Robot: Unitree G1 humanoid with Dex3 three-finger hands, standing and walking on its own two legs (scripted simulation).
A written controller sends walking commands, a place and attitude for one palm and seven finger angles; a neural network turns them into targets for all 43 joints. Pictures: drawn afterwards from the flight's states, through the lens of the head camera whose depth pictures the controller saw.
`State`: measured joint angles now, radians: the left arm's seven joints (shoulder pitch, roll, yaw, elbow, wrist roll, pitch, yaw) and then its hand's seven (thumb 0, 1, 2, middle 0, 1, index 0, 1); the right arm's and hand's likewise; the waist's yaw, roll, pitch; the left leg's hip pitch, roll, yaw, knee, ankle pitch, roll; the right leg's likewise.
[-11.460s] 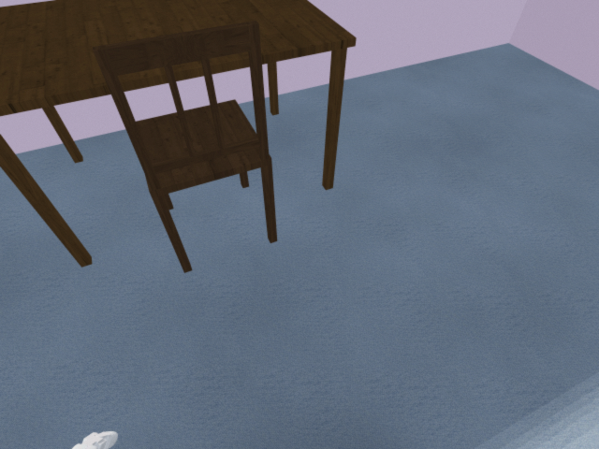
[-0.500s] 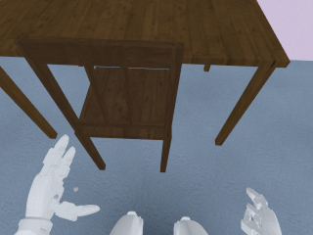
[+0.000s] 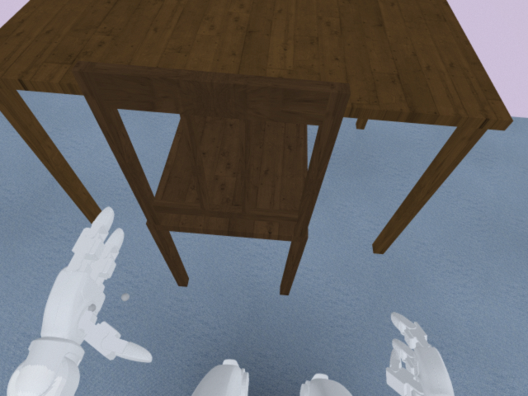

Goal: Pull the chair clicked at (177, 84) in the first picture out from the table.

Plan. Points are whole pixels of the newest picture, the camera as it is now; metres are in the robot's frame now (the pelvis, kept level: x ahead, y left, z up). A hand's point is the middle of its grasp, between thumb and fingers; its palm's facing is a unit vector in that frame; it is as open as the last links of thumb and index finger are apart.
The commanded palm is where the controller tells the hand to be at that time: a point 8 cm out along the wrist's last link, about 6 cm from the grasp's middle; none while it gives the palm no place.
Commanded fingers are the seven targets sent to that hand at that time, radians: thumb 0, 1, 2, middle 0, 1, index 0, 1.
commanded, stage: raise the hand toward the chair's back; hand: left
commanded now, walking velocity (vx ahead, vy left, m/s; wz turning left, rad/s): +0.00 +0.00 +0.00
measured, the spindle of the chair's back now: (197, 167) +0.51 +0.16 -0.01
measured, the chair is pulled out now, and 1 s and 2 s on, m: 0.00 0.00 0.00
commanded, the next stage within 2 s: aim the fingers beside a spindle in 0.48 s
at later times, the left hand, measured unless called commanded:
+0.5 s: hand (131, 295) +0.24 +0.20 +0.04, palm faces -0.02 -1.00 -0.05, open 16.9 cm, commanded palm +0.22 +0.25 +0.04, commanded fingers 0.00 -0.50 0.30 -0.06 -0.08 -0.06 -0.08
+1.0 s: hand (159, 276) +0.27 +0.17 +0.03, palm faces -0.03 -1.00 -0.06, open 16.9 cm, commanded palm +0.26 +0.23 +0.03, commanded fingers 0.00 -0.50 0.30 -0.06 -0.08 -0.06 -0.08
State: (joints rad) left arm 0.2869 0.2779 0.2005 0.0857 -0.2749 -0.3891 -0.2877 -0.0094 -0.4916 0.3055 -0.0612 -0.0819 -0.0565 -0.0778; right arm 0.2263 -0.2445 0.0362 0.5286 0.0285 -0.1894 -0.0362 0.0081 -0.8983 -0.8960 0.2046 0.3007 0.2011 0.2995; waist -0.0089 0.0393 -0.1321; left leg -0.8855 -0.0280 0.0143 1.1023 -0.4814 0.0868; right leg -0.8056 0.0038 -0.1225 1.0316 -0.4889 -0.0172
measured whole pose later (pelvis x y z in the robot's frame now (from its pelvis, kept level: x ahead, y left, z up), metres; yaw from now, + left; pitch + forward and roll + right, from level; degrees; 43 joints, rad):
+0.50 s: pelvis +0.00 -0.01 +0.00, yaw +0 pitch +15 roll -4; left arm 0.29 0.28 0.20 0.11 -0.28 -0.40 -0.28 -0.01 -0.49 0.30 -0.06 -0.08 -0.06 -0.08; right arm 0.23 -0.26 0.02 0.53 0.03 -0.19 -0.03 0.01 -0.90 -0.90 0.20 0.30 0.20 0.30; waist -0.02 0.04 -0.13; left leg -0.88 -0.02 0.01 1.10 -0.48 0.08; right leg -0.81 0.01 -0.12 1.03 -0.49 -0.02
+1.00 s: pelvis +0.00 -0.03 -0.01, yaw +0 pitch +17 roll -3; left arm 0.17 0.27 0.20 0.21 -0.27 -0.42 -0.28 -0.01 -0.49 0.30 -0.06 -0.08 -0.06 -0.08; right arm 0.22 -0.26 0.02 0.55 0.03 -0.18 -0.03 0.01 -0.90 -0.90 0.20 0.30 0.20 0.30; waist -0.03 0.04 -0.14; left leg -0.93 -0.01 0.01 1.13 -0.50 0.06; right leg -0.87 0.02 -0.12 1.08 -0.52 -0.05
